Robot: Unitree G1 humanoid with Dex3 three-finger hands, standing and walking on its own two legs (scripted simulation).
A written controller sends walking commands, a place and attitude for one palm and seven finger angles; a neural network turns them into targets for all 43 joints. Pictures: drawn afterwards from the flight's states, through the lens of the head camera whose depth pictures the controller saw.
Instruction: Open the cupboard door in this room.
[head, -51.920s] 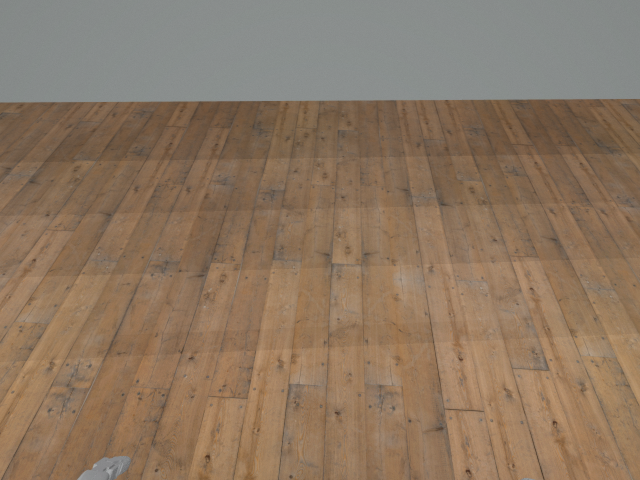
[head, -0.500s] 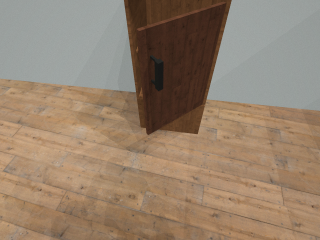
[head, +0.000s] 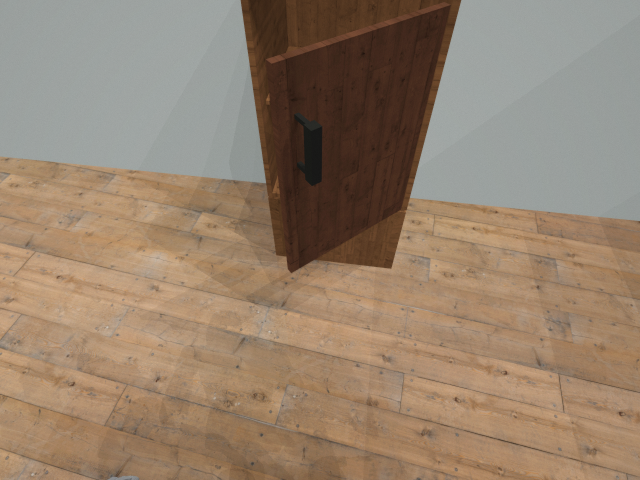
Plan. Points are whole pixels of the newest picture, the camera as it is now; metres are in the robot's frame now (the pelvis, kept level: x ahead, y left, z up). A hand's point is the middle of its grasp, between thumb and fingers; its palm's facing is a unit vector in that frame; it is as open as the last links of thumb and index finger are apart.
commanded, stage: walk to a spot facing it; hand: left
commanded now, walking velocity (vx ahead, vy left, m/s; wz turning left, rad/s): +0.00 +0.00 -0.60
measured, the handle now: (306, 149) +0.68 +0.07 +0.00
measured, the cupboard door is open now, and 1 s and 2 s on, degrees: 44 44 44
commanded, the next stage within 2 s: none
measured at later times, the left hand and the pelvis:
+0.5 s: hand out of the picture +0.07 +0.16 -0.17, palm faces -0.19 -0.94 -0.28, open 7.3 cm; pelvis -0.01 -0.03 -0.01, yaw -15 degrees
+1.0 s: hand (214, 446) +0.19 +0.18 -0.18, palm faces -0.45 -0.86 -0.24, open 7.3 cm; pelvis +0.00 +0.02 -0.01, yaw -32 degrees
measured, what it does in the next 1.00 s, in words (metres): steps on the spot, turning right: left foot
